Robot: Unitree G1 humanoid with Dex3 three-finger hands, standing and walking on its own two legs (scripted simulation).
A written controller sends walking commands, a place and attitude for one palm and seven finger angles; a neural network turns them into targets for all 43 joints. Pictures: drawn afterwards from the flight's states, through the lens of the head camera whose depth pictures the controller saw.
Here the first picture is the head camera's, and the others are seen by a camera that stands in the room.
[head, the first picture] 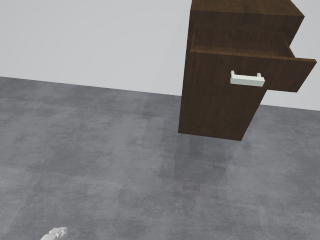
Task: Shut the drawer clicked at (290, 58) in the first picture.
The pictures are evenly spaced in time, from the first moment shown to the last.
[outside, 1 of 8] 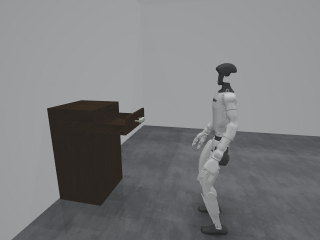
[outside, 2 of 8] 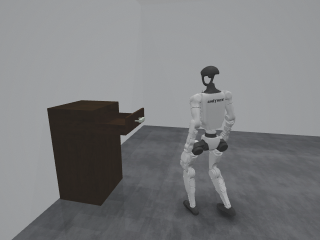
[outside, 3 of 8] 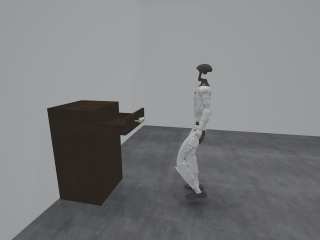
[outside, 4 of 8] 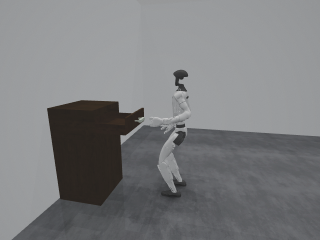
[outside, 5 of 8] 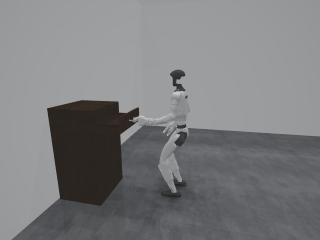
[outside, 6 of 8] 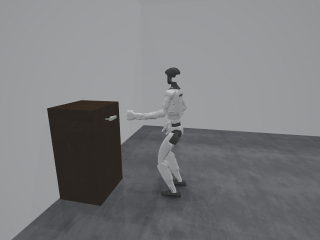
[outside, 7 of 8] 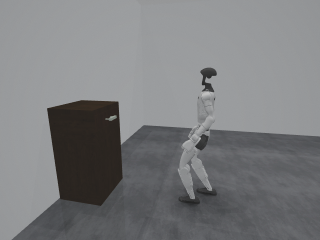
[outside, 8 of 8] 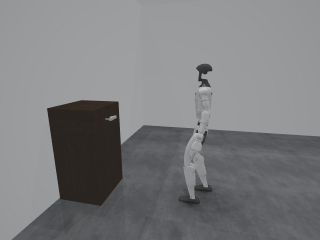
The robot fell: no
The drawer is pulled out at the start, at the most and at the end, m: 0.30 0.30 0.00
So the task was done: yes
